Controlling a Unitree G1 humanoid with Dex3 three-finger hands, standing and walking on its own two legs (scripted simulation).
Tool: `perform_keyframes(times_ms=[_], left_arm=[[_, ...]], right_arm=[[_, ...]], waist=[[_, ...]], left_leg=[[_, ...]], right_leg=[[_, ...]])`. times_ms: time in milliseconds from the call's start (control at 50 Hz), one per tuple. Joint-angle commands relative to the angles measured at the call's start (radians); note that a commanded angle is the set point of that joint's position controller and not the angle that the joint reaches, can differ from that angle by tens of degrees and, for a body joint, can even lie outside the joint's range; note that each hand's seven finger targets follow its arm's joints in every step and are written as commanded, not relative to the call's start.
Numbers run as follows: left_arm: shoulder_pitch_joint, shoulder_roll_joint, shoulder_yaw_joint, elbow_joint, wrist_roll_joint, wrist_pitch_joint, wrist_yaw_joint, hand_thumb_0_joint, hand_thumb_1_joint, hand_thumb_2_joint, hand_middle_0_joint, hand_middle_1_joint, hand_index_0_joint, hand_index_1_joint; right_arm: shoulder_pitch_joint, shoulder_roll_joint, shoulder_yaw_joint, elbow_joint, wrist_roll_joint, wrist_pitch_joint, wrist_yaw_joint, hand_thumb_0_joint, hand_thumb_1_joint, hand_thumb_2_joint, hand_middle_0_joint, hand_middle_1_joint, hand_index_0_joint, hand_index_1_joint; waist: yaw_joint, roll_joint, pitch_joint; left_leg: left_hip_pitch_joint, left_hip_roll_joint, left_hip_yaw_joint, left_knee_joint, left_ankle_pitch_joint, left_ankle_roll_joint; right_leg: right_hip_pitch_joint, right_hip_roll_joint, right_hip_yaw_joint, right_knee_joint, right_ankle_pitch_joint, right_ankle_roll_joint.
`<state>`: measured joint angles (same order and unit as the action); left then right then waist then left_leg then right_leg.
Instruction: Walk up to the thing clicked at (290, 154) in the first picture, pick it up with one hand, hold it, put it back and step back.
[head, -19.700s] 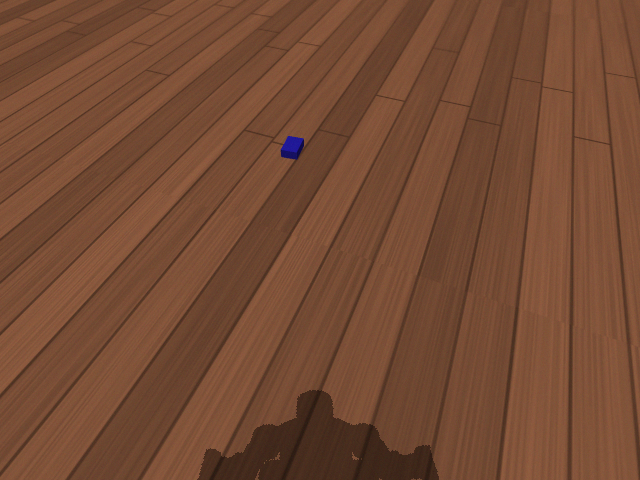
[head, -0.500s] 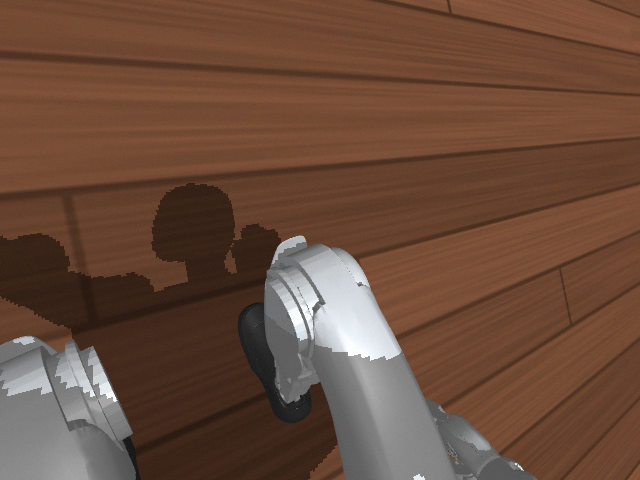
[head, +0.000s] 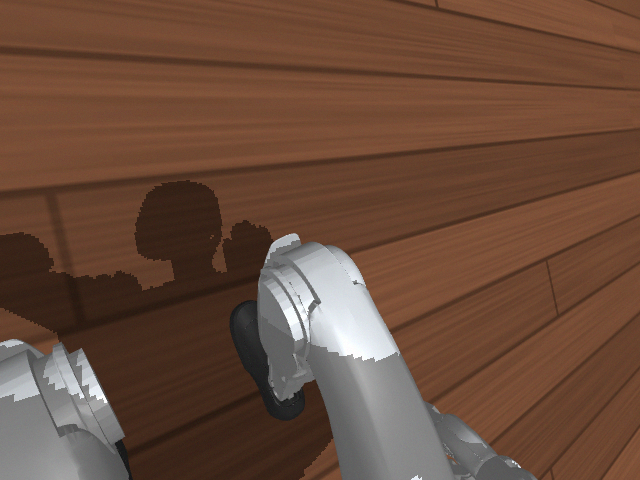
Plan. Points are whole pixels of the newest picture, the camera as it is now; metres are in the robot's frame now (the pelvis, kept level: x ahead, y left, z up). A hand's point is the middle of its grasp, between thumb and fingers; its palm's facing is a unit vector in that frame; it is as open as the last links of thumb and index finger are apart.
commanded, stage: rest palm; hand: left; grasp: from above
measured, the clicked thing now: out of the picture +0.49 +0.35 -0.29
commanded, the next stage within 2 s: close in 0.24 s
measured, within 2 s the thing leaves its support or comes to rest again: neither
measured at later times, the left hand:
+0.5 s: hand out of the picture +0.47 +0.34 -0.25, palm faces -0.47 -0.12 -0.87, open 13.9 cm
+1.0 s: hand out of the picture +0.47 +0.35 -0.25, palm faces -0.47 -0.13 -0.87, open 12.3 cm
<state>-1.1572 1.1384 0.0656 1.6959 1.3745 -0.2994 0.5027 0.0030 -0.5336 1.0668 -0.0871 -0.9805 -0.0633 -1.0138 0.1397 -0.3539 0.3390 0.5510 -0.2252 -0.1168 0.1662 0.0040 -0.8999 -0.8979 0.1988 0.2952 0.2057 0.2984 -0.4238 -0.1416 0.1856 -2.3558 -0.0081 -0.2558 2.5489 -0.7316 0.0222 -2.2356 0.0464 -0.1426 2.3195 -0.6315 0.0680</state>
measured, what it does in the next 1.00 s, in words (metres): stands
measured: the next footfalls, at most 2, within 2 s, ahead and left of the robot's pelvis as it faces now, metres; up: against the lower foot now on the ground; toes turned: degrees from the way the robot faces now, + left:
none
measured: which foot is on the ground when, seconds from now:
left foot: down 0.00-1.00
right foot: down 0.00-1.00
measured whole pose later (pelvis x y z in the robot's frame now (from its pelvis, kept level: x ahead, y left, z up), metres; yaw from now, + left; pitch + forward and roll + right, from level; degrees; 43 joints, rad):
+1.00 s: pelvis +0.00 +0.00 +0.00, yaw -1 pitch +29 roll -18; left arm -1.14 1.16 0.09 1.65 1.35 -0.29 0.47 0.00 -0.22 0.84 -0.30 -0.81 -0.29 -0.83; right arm 0.12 -0.36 0.35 0.55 -0.23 -0.12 0.17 0.00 -0.89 -0.90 0.20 0.30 0.21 0.30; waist -0.41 -0.14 0.21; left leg -2.36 0.00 -0.27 2.55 -0.74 0.02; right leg -2.23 0.04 -0.16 2.31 -0.63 0.06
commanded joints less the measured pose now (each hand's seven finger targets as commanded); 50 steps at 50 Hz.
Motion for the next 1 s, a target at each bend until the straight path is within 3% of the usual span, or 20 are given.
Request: perform_keyframes(times_ms=[0,60,100,180,240,320,380,420,460,540,600,640,680,720,760,780,820,880,960,980], left_arm=[[-0.242,0.211,0.014,-0.116,-0.017,0.002,0.041,0.000,-0.553,1.074,-0.082,-0.996,-0.049,-1.029],[-0.242,0.221,0.024,-0.155,-0.022,0.006,0.038,0.000,-0.560,1.054,-0.076,-0.988,-0.046,-1.019],[-0.232,0.234,0.038,-0.143,-0.025,0.010,0.041,0.000,-0.571,1.054,-0.074,-0.968,-0.039,-1.004],[-0.200,0.213,0.035,-0.111,-0.024,0.017,0.026,0.000,-0.556,1.038,-0.076,-0.968,-0.044,-1.000],[-0.258,0.269,0.053,-0.192,-0.033,0.007,0.030,0.000,-0.561,1.055,-0.080,-0.981,-0.045,-1.016],[-0.189,0.186,0.018,-0.079,-0.040,0.014,0.020,0.000,-0.556,1.094,-0.088,-0.978,-0.044,-1.023],[-0.244,0.257,0.042,-0.166,-0.034,-0.001,0.025,0.000,-0.473,1.047,-0.152,-0.932,-0.110,-0.975],[-0.211,0.248,0.039,-0.141,-0.029,0.002,0.023,0.000,-0.432,0.992,-0.164,-0.919,-0.134,-0.950],[-0.196,0.218,0.024,-0.106,-0.036,0.002,0.022,0.000,-0.418,0.986,-0.181,-0.892,-0.146,-0.927],[-0.225,0.265,0.035,-0.146,-0.035,-0.001,0.031,0.000,-0.384,0.938,-0.197,-0.877,-0.171,-0.904],[-0.195,0.208,0.014,-0.107,-0.039,0.008,0.026,0.000,-0.356,0.912,-0.215,-0.858,-0.192,-0.881],[-0.221,0.236,0.025,-0.135,-0.044,0.004,0.028,0.000,-0.325,0.903,-0.239,-0.850,-0.216,-0.874],[-0.239,0.279,0.047,-0.175,-0.034,0.004,0.032,0.000,-0.301,0.895,-0.261,-0.848,-0.239,-0.870],[-0.228,0.236,0.028,-0.177,-0.035,0.009,0.025,0.000,-0.278,0.875,-0.267,-0.841,-0.251,-0.857],[-0.187,0.200,0.008,-0.117,-0.049,0.017,0.016,0.000,-0.269,0.839,-0.267,-0.818,-0.254,-0.830],[-0.188,0.217,0.019,-0.115,-0.053,0.017,0.020,0.000,-0.264,0.850,-0.276,-0.819,-0.260,-0.835],[-0.241,0.274,0.050,-0.197,-0.045,0.011,0.020,0.000,-0.233,0.819,-0.281,-0.831,-0.280,-0.832],[-0.188,0.213,0.028,-0.139,-0.051,0.014,0.004,0.000,-0.189,0.820,-0.326,-0.793,-0.316,-0.803],[-0.218,0.271,0.049,-0.178,-0.043,0.004,0.004,0.000,-0.147,0.795,-0.362,-0.776,-0.352,-0.785],[-0.197,0.250,0.033,-0.146,-0.042,0.004,0.003,0.000,-0.125,0.793,-0.367,-0.785,-0.363,-0.789]], right_arm=[[0.188,-0.348,-0.112,0.022,0.004,0.004,-0.018,0.000,-0.900,-0.904,0.200,0.300,0.199,0.300],[0.191,-0.342,-0.110,0.035,0.001,-0.002,-0.013,0.000,-0.900,-0.904,0.200,0.300,0.199,0.300],[0.194,-0.341,-0.098,0.029,0.002,0.000,-0.012,0.000,-0.899,-0.904,0.200,0.300,0.199,0.300],[0.193,-0.346,-0.100,0.027,-0.001,-0.004,-0.011,0.000,-0.898,-0.903,0.200,0.300,0.199,0.300],[0.194,-0.357,-0.112,0.027,0.002,0.001,-0.018,0.000,-0.900,-0.904,0.200,0.300,0.199,0.300],[0.195,-0.335,-0.093,0.030,0.002,0.002,-0.014,0.000,-0.898,-0.903,0.200,0.300,0.200,0.300],[0.189,-0.354,-0.101,0.032,0.000,0.004,-0.021,0.000,-0.892,-0.900,0.200,0.300,0.200,0.300],[0.185,-0.345,-0.095,0.031,-0.003,0.005,-0.017,0.000,-0.891,-0.900,0.200,0.300,0.200,0.300],[0.179,-0.341,-0.083,0.025,-0.002,0.006,-0.016,0.000,-0.890,-0.900,0.200,0.300,0.200,0.300],[0.187,-0.351,-0.096,0.027,-0.005,0.006,-0.024,0.000,-0.891,-0.900,0.200,0.300,0.200,0.300],[0.188,-0.346,-0.092,0.039,-0.004,0.002,-0.020,0.000,-0.892,-0.900,0.200,0.300,0.200,0.300],[0.180,-0.346,-0.084,0.034,-0.003,0.002,-0.022,0.000,-0.892,-0.900,0.200,0.300,0.200,0.300],[0.174,-0.358,-0.098,0.027,-0.003,0.005,-0.026,0.000,-0.892,-0.901,0.200,0.300,0.200,0.300],[0.193,-0.347,-0.106,0.032,-0.003,0.005,-0.019,0.000,-0.892,-0.900,0.200,0.299,0.200,0.299],[0.179,-0.343,-0.100,0.036,0.000,0.002,-0.015,0.000,-0.892,-0.900,0.200,0.299,0.200,0.299],[0.173,-0.336,-0.087,0.024,0.000,0.005,-0.019,0.000,-0.892,-0.901,0.200,0.299,0.200,0.299],[0.186,-0.348,-0.100,0.034,0.000,0.007,-0.022,0.000,-0.892,-0.900,0.200,0.300,0.200,0.300],[0.190,-0.350,-0.095,0.036,-0.001,0.009,-0.015,0.000,-0.891,-0.900,0.200,0.299,0.200,0.299],[0.176,-0.357,-0.096,0.023,-0.002,0.017,-0.020,0.000,-0.891,-0.900,0.200,0.299,0.199,0.299],[0.178,-0.351,-0.100,0.023,-0.004,0.019,-0.020,0.000,-0.891,-0.900,0.200,0.299,0.199,0.299]], waist=[[-0.056,0.588,-0.598],[-0.051,0.622,-0.629],[-0.055,0.576,-0.641],[-0.060,0.569,-0.585],[-0.047,0.613,-0.667],[-0.069,0.539,-0.585],[-0.050,0.606,-0.638],[-0.044,0.601,-0.630],[-0.066,0.552,-0.576],[-0.051,0.582,-0.650],[-0.067,0.557,-0.576],[-0.067,0.575,-0.596],[-0.041,0.609,-0.648],[-0.049,0.628,-0.660],[-0.065,0.568,-0.586],[-0.064,0.529,-0.605],[-0.038,0.608,-0.659],[-0.059,0.589,-0.605],[-0.040,0.608,-0.647],[-0.047,0.587,-0.633]], left_leg=[[0.535,0.049,0.058,-0.297,0.268,-0.030],[0.560,0.051,0.069,-0.282,0.310,-0.029],[0.524,0.048,0.069,-0.274,0.305,-0.024],[0.514,0.049,0.061,-0.273,0.287,-0.028],[0.554,0.052,0.064,-0.284,0.293,-0.030],[0.492,0.049,0.060,-0.269,0.284,-0.025],[0.556,0.053,0.058,-0.280,0.307,-0.033],[0.559,0.055,0.057,-0.276,0.315,-0.034],[0.499,0.050,0.062,-0.272,0.277,-0.026],[0.536,0.053,0.069,-0.279,0.296,-0.025],[0.518,0.052,0.066,-0.268,0.289,-0.025],[0.533,0.055,0.057,-0.278,0.288,-0.030],[0.570,0.057,0.056,-0.279,0.306,-0.035],[0.593,0.058,0.059,-0.282,0.335,-0.034],[0.513,0.052,0.069,-0.266,0.300,-0.026],[0.502,0.052,0.067,-0.273,0.286,-0.022],[0.547,0.054,0.065,-0.283,0.314,-0.031],[0.560,0.057,0.049,-0.272,0.350,-0.039],[0.557,0.055,0.055,-0.278,0.329,-0.037],[0.541,0.054,0.063,-0.279,0.305,-0.030]], right_leg=[[0.283,0.023,-0.131,-0.151,0.225,-0.091],[0.306,0.019,-0.120,-0.148,0.258,-0.086],[0.338,0.022,-0.124,-0.159,0.263,-0.086],[0.287,0.017,-0.127,-0.154,0.234,-0.089],[0.329,0.021,-0.126,-0.158,0.247,-0.092],[0.315,0.025,-0.133,-0.157,0.241,-0.089],[0.320,0.019,-0.129,-0.159,0.249,-0.093],[0.312,0.021,-0.129,-0.150,0.247,-0.093],[0.319,0.023,-0.131,-0.162,0.229,-0.089],[0.366,0.027,-0.126,-0.166,0.255,-0.089],[0.302,0.025,-0.133,-0.163,0.241,-0.087],[0.310,0.021,-0.134,-0.164,0.235,-0.090],[0.317,0.019,-0.131,-0.157,0.244,-0.095],[0.323,0.022,-0.129,-0.150,0.267,-0.090],[0.317,0.029,-0.130,-0.164,0.251,-0.087],[0.350,0.028,-0.131,-0.177,0.250,-0.085],[0.353,0.021,-0.127,-0.170,0.262,-0.092],[0.300,0.019,-0.136,-0.160,0.260,-0.094],[0.327,0.018,-0.131,-0.160,0.253,-0.097],[0.339,0.024,-0.129,-0.164,0.246,-0.094]])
